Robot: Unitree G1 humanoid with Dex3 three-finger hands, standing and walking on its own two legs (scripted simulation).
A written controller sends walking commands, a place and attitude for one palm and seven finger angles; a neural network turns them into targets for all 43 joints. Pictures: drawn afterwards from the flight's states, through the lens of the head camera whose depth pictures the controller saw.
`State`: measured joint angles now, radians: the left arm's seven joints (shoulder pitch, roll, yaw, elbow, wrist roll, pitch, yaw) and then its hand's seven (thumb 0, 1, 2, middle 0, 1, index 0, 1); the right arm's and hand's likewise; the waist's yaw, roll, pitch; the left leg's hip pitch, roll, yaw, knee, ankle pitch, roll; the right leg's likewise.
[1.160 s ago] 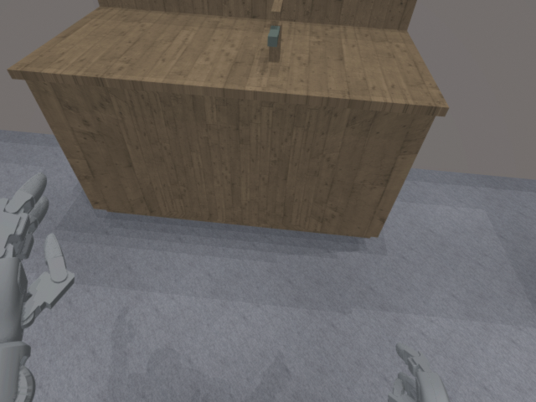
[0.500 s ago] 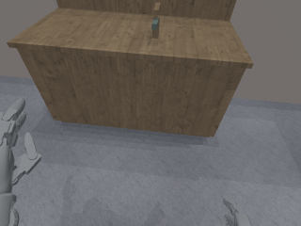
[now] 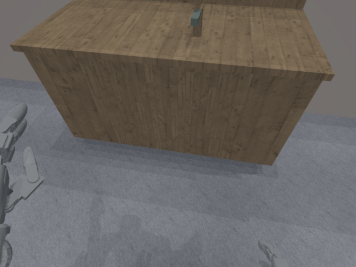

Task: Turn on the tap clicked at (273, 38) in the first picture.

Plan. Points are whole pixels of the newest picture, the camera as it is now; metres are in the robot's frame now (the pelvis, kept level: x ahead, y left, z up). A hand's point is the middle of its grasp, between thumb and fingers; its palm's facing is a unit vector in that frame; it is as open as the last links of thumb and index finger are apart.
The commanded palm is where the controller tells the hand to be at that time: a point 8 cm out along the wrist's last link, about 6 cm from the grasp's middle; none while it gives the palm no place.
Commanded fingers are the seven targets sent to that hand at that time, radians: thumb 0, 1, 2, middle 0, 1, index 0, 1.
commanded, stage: walk to a spot facing it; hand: left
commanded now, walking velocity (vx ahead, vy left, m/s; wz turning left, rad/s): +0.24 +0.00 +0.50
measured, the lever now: (194, 21) +0.93 -0.04 +0.13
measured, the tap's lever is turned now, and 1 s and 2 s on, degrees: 0 0 0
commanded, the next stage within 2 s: turn to face it in 0.08 s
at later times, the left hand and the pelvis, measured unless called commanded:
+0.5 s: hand (40, 129) +0.31 +0.25 +0.19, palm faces +0.48 -0.79 -0.38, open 7.4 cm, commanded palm +0.25 +0.28 +0.20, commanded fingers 0.00 0.90 0.90 -0.20 -0.30 -0.20 -0.30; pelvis +0.10 +0.00 +0.01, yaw +1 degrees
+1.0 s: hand (95, 112) +0.36 +0.17 +0.19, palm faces +0.18 -0.89 -0.41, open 7.4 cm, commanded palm +0.32 +0.22 +0.20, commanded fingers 0.00 0.90 0.90 -0.20 -0.30 -0.20 -0.30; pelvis +0.09 -0.01 +0.01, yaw -15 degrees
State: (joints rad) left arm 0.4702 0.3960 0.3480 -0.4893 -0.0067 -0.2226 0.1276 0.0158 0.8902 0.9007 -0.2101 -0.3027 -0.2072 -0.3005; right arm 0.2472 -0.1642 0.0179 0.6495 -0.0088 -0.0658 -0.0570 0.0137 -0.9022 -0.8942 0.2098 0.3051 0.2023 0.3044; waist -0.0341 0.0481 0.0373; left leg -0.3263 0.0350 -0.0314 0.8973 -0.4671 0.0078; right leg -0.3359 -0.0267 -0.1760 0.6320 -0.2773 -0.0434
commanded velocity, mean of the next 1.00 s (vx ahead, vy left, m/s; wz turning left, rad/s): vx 0.03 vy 0.00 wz -0.41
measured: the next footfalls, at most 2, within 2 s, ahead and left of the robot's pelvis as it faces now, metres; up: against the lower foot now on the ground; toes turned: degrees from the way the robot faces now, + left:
left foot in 0.32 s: +0.18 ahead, +0.15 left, +0.00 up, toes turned +15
right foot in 0.58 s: +0.19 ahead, -0.11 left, +0.00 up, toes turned -9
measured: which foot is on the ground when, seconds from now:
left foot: up 0.00-0.30, down 0.32-0.60, up 0.62-0.92, down 0.94-1.00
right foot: down 0.00-0.32, up 0.34-0.56, down 0.58-0.96, up 0.98-1.00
